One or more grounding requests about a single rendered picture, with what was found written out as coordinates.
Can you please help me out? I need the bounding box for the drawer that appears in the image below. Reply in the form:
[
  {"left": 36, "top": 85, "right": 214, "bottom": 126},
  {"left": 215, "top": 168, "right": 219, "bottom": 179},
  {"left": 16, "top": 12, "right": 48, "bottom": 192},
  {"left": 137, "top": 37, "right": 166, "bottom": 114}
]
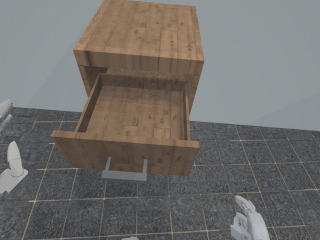
[{"left": 50, "top": 73, "right": 200, "bottom": 176}]

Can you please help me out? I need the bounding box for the robot left hand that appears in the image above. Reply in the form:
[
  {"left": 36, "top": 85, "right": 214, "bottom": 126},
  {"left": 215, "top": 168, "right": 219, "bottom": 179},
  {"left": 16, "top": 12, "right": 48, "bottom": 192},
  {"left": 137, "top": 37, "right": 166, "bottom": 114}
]
[{"left": 0, "top": 99, "right": 28, "bottom": 198}]

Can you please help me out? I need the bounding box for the robot right hand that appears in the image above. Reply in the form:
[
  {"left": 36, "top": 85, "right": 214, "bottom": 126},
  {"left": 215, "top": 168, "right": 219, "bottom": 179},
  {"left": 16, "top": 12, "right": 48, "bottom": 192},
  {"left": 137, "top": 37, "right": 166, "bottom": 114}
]
[{"left": 230, "top": 195, "right": 270, "bottom": 240}]

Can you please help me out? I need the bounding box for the handle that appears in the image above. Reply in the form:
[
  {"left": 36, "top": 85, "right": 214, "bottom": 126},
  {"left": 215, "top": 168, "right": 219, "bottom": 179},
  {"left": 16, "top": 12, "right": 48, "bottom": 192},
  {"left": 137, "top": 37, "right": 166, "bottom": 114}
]
[{"left": 101, "top": 156, "right": 148, "bottom": 184}]

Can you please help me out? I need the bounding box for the cabinet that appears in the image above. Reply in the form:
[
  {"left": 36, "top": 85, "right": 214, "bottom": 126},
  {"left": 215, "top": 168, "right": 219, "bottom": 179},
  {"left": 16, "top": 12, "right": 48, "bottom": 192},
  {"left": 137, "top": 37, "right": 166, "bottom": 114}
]
[{"left": 73, "top": 0, "right": 205, "bottom": 116}]

